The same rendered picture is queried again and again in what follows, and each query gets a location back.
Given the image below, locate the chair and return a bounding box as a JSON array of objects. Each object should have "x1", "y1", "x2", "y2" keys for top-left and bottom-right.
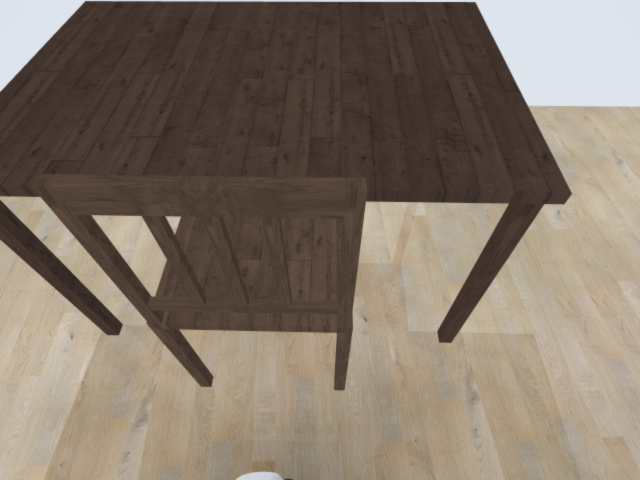
[{"x1": 32, "y1": 174, "x2": 367, "y2": 390}]

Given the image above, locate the table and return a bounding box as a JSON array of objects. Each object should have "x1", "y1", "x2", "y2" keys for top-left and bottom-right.
[{"x1": 0, "y1": 1, "x2": 572, "y2": 343}]

